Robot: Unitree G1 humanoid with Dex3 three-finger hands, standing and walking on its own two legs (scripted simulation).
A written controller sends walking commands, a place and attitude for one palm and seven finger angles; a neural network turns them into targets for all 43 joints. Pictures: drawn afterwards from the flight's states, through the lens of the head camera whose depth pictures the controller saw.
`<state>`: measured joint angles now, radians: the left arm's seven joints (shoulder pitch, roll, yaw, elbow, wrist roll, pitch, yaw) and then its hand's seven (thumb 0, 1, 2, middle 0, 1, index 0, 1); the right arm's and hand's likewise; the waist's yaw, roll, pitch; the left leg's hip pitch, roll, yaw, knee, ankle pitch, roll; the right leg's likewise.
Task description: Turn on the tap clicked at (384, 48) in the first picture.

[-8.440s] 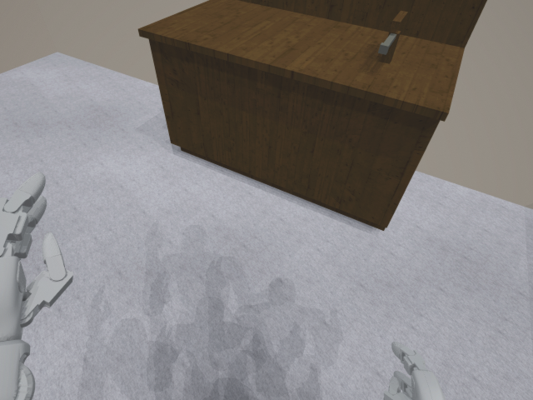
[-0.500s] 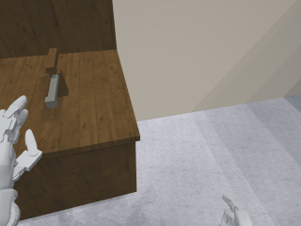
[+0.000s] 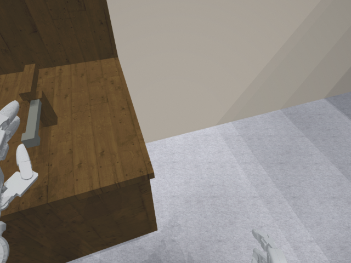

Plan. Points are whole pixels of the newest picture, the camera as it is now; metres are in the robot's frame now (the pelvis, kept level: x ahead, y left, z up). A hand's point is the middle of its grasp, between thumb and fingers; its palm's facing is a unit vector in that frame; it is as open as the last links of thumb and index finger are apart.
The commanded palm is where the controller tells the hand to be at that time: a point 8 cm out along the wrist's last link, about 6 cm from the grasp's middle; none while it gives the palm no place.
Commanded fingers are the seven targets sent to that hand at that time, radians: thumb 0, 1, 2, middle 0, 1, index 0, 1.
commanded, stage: come to a stop and stand still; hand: left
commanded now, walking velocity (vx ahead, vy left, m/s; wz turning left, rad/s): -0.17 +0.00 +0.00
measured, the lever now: (31, 139) +0.37 +0.37 +0.07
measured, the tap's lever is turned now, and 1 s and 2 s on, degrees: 0 0 0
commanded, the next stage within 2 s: look again from close up in 0.90 s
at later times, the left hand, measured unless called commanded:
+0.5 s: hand (17, 153) +0.26 +0.28 +0.18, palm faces +0.44 -0.83 -0.34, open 7.4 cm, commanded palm +0.20 +0.31 +0.19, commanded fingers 0.00 0.90 0.90 -0.20 -0.30 -0.20 -0.30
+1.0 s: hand (18, 138) +0.28 +0.29 +0.19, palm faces +0.40 -0.82 -0.40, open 7.4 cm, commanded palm +0.21 +0.32 +0.19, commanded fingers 0.00 0.90 0.90 -0.20 -0.30 -0.20 -0.30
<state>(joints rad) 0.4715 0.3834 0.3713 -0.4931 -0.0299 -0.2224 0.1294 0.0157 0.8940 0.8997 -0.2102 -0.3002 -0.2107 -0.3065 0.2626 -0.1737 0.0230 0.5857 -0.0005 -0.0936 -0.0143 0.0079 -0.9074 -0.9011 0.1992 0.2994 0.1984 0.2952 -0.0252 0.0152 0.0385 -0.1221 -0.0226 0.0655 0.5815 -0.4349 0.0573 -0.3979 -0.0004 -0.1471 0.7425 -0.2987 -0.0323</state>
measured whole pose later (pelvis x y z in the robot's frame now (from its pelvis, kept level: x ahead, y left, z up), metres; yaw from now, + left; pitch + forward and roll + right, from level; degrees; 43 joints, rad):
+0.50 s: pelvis +0.04 +0.03 +0.01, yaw -1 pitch -2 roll -1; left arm 0.41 0.34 0.34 -0.45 -0.02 -0.17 0.15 0.01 0.89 0.90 -0.21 -0.30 -0.21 -0.31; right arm 0.21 -0.18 0.04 0.59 0.01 -0.11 -0.05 0.01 -0.91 -0.90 0.20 0.30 0.20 0.29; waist 0.02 -0.01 0.02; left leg -0.28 0.05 0.02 0.52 -0.21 -0.02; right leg -0.23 -0.02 -0.09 0.50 -0.25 0.00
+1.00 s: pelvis +0.05 +0.04 +0.01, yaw +0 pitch -1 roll -1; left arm 0.32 0.41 0.33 -0.39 -0.02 -0.17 0.12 0.02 0.89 0.90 -0.21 -0.30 -0.21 -0.31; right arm 0.24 -0.21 0.03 0.56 0.03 -0.08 -0.09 0.01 -0.91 -0.90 0.20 0.30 0.20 0.30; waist 0.04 0.00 0.02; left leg -0.27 0.04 0.02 0.49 -0.21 0.00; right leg -0.21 -0.02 -0.08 0.46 -0.25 0.01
